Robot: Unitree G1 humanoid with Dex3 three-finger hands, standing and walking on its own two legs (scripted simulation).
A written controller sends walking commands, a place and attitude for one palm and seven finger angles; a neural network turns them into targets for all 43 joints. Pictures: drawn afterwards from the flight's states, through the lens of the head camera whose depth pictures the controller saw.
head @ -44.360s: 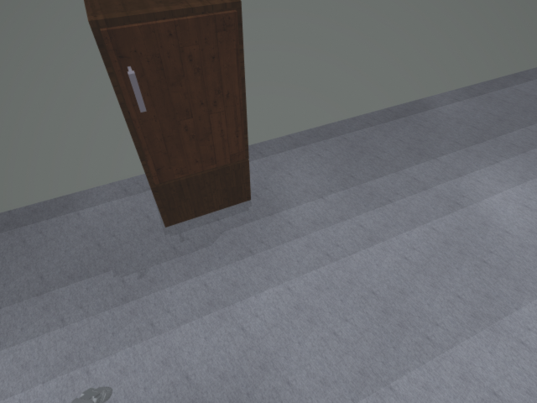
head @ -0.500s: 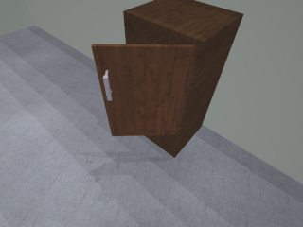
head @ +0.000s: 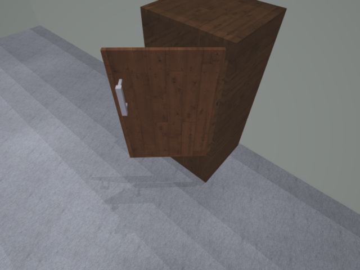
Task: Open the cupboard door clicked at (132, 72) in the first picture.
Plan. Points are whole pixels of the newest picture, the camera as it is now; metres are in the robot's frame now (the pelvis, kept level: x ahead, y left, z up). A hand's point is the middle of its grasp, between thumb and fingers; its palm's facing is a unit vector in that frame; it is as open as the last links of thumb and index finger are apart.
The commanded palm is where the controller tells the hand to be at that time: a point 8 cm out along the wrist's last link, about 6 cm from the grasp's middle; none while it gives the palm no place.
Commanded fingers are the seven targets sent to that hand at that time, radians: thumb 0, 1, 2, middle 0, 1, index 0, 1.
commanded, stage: come to a stop and stand still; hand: left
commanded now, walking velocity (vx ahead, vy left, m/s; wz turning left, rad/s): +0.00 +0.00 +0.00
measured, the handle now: (122, 97) +0.67 +0.25 -0.04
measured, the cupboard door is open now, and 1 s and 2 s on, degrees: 43 43 43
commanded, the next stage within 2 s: look again from close up in 0.34 s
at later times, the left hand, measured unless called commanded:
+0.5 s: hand out of the picture -0.01 +0.15 -0.18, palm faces +0.01 -0.98 -0.17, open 7.4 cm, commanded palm none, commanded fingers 0.00 0.90 0.90 -0.20 -0.30 -0.20 -0.30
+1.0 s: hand out of the picture +0.02 +0.26 -0.18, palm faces +0.02 -0.96 -0.27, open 7.4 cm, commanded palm none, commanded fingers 0.00 0.90 0.90 -0.20 -0.30 -0.20 -0.30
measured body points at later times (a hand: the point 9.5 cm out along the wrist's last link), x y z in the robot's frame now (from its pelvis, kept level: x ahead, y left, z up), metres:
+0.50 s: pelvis +0.02 -0.01 -0.01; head +0.05 -0.01 +0.44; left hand -0.01 +0.20 -0.17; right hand +0.04 -0.24 -0.16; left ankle +0.08 +0.11 -0.74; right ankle -0.09 -0.09 -0.74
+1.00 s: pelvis -0.02 +0.04 -0.01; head -0.03 +0.06 +0.44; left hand +0.02 +0.31 -0.15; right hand +0.05 -0.21 -0.14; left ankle +0.08 +0.11 -0.74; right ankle -0.09 -0.09 -0.74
